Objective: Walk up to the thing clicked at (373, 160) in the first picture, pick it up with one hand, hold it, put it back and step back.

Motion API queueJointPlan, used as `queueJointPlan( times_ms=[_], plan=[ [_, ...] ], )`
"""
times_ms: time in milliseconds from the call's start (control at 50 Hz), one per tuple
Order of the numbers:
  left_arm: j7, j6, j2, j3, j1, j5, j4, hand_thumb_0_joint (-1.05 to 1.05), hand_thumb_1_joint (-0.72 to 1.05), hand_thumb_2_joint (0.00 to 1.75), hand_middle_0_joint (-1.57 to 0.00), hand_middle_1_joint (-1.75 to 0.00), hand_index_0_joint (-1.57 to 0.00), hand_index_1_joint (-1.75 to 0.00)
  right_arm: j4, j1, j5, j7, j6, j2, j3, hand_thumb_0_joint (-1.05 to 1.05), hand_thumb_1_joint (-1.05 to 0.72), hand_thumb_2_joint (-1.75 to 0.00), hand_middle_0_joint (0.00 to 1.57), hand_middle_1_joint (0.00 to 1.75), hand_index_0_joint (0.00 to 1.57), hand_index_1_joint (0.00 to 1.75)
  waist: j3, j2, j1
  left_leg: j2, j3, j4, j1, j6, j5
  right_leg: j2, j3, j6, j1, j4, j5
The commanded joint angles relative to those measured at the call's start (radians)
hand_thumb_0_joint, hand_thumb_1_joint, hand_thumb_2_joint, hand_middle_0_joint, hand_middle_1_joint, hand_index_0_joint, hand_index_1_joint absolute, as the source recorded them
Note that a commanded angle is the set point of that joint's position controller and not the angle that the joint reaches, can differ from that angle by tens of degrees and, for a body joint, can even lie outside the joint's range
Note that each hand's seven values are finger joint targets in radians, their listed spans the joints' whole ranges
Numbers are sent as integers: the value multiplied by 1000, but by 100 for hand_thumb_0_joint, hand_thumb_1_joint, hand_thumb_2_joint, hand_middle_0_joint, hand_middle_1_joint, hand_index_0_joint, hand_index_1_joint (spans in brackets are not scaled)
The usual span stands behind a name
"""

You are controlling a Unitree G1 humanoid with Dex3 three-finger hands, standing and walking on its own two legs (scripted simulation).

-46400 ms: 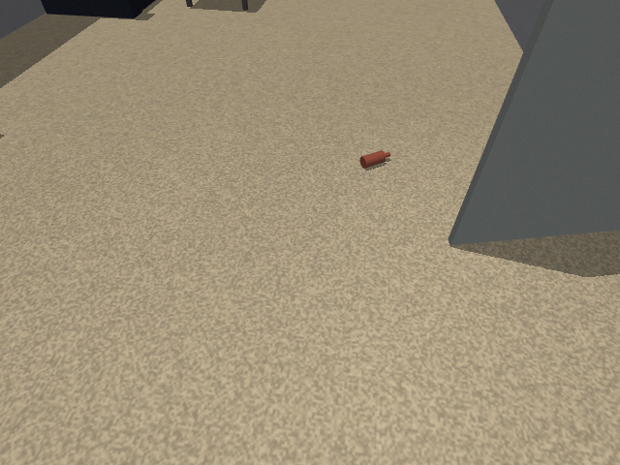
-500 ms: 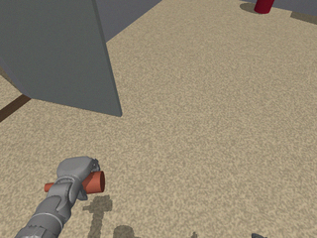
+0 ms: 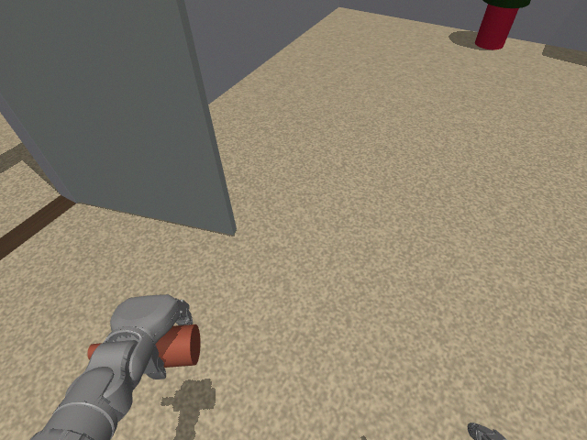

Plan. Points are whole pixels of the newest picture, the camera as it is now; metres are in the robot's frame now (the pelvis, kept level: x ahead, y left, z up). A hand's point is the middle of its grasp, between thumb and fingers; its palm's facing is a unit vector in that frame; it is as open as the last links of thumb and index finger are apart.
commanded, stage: hold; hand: left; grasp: from above
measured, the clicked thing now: (143, 348) +0.31 +0.25 -0.09
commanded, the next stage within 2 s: crouch in 1.28 s
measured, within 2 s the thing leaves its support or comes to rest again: neither
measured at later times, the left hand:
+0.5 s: hand (152, 360) +0.27 +0.21 -0.04, palm faces -0.47 -0.04 -0.88, open 8.9 cm
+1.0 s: hand (150, 357) +0.27 +0.21 -0.03, palm faces -0.47 -0.05 -0.88, open 8.9 cm
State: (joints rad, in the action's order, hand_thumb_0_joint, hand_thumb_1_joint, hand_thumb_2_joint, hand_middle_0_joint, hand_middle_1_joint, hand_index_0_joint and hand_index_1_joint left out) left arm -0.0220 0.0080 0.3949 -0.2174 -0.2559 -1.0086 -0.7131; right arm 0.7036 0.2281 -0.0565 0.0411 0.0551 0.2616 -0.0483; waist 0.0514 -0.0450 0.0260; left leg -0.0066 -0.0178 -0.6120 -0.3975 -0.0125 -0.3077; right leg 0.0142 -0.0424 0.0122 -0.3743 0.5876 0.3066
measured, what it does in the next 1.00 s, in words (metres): stands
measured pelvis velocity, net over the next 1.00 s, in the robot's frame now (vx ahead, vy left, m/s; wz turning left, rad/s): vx -0.02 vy -0.01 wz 0.00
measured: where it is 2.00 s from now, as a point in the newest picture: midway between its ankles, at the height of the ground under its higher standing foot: outside the picture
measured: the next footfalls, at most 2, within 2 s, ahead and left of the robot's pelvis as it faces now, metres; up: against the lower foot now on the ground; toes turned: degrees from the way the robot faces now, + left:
none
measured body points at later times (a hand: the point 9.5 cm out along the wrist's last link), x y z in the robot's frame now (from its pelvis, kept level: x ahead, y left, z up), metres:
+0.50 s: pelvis -0.02 -0.01 +0.01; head -0.01 -0.03 +0.46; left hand +0.29 +0.21 +0.01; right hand +0.12 -0.27 -0.11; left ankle +0.00 +0.11 -0.73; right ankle -0.01 -0.13 -0.73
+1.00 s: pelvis -0.02 -0.01 +0.01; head -0.02 -0.03 +0.46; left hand +0.29 +0.21 +0.02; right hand +0.13 -0.26 -0.10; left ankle +0.00 +0.11 -0.73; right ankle -0.01 -0.13 -0.73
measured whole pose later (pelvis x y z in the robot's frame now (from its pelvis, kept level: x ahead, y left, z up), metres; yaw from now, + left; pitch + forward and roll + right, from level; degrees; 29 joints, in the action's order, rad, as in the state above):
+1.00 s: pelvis -0.02 -0.01 +0.01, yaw +0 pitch +0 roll +0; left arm 0.05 0.02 0.41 -0.23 -0.24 -0.98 -0.63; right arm 0.69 0.16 -0.07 0.07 0.07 0.26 -0.02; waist 0.00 -0.06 0.00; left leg -0.01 -0.02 -0.48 -0.27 0.00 -0.22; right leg 0.01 -0.04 0.00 -0.27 0.49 0.23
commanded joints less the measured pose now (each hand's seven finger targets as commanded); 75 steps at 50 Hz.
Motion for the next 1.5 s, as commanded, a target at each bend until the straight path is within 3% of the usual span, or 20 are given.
queueJointPlan(
  times_ms=[0,260,620,660,720,740,860,880,920,960,1000,1140,1180,1220,1300,1320,1360,1380,1480],
  plan=[
    [-44,0,224,109,-333,1,208,0,82,53,-112,-47,-115,-44,-119,-42,3,11,-37,142,-42,0,-89,-89,20,30,20,30,263,3,-6,18,10,79,195,0,323,31,21,-24,86,-76,-280],
    [-44,9,224,110,-342,1,236,0,82,55,-113,-47,-116,-45,-122,-85,2,18,-34,139,-34,0,-89,-89,20,30,20,30,237,-4,-9,18,8,125,236,1,251,25,19,-23,88,-123,-212],
    [-3,9,235,113,-351,22,288,0,85,53,-115,-49,-118,-46,-146,-148,-5,26,-42,127,-15,0,-90,-90,20,30,20,30,197,2,-25,20,1,173,241,-4,170,19,11,-22,114,-174,-131],
    [0,11,252,127,-352,19,290,0,84,50,-113,-48,-116,-45,-139,-145,-4,28,-41,130,-16,0,-90,-90,20,30,20,30,217,14,-28,17,5,173,256,-4,200,21,14,-21,127,-168,-159],
    [6,15,241,114,-377,21,319,0,85,53,-114,-50,-117,-47,-145,-144,-5,30,-42,127,-15,0,-90,-90,20,30,20,30,229,7,-27,20,1,169,265,-7,224,20,12,-20,131,-170,-184],
    [5,13,256,130,-365,25,292,0,84,52,-113,-50,-117,-46,-137,-144,-5,31,-41,127,-13,0,-90,-90,20,30,20,30,218,20,-30,21,1,172,257,-7,218,20,12,-19,134,-174,-178],
    [24,15,229,101,-367,26,324,0,83,49,-111,-49,-115,-45,-142,-148,-5,33,-39,125,-12,0,-90,-90,20,30,20,30,228,11,-17,21,-5,176,282,-9,239,19,12,-19,135,-176,-204],
    [21,14,261,133,-357,25,299,0,83,49,-113,-47,-116,-43,-134,-148,-5,35,-37,124,-13,0,-90,-90,20,30,20,30,221,3,-32,20,-3,180,279,-7,249,19,16,-21,143,-176,-207],
    [27,18,228,100,-358,33,307,0,84,51,-114,-48,-117,-45,-141,-154,-5,34,-37,122,-10,0,-90,-90,20,30,20,30,203,12,-24,16,3,186,275,-5,235,23,19,-23,130,-178,-192],
    [24,16,241,123,-314,27,284,0,82,49,-113,-46,-116,-43,-145,-157,-6,35,-34,122,-10,0,-90,-90,20,30,20,30,201,27,-31,22,-1,184,272,-10,234,18,17,-20,138,-186,-190],
    [24,21,232,106,-355,29,314,0,84,49,-114,-47,-117,-44,-146,-156,-6,34,-33,119,-9,0,-90,-90,20,30,20,30,209,11,-28,22,-3,185,274,-9,238,18,16,-21,143,-182,-198],
    [2,24,266,140,-372,17,319,0,84,50,-114,-45,-117,-42,-141,-150,-5,35,-28,122,-13,0,-90,-90,20,30,20,30,235,-14,-33,20,0,183,293,-4,269,20,19,-24,148,-178,-222],
    [-1,21,231,109,-374,22,305,0,83,50,-113,-48,-116,-44,-138,-150,-5,35,-28,121,-12,0,-90,-90,20,30,20,30,229,13,-21,21,-1,180,291,-6,270,21,19,-22,143,-178,-226],
    [-3,16,241,125,-343,19,298,0,83,50,-113,-47,-116,-44,-136,-147,-4,33,-28,122,-16,0,-90,-90,20,30,20,30,226,9,-31,22,-3,181,290,-7,270,17,19,-22,152,-184,-226],
    [0,14,242,112,-380,20,333,0,83,51,-113,-47,-116,-44,-136,-146,-4,32,-26,124,-18,0,-90,-90,20,30,20,30,254,11,-30,22,-1,176,301,-6,298,17,21,-21,166,-178,-257],
    [0,10,239,114,-354,16,286,0,82,53,-114,-46,-116,-44,-132,-144,-5,32,-25,123,-17,0,-90,-90,20,30,20,30,222,3,-28,22,-2,183,290,-4,287,17,20,-24,154,-181,-245],
    [6,11,224,111,-320,20,284,0,88,43,-116,-48,-121,-43,-140,-150,-5,31,-23,122,-18,0,-92,-91,20,30,20,30,213,4,-33,20,1,190,292,-3,273,18,24,-26,152,-185,-226],
    [9,15,226,101,-358,19,317,0,80,50,-108,-47,-113,-44,-139,-148,-4,30,-23,124,-19,0,-87,-89,20,30,20,30,236,6,-24,19,1,185,301,-4,275,19,23,-25,154,-182,-231],
    [-8,24,206,103,-301,11,234,0,84,59,-117,-45,-118,-44,-140,-137,-5,28,-17,123,-18,0,-88,-90,20,30,20,30,174,42,-21,20,4,181,262,-4,270,19,25,-25,131,-179,-225]
  ],
)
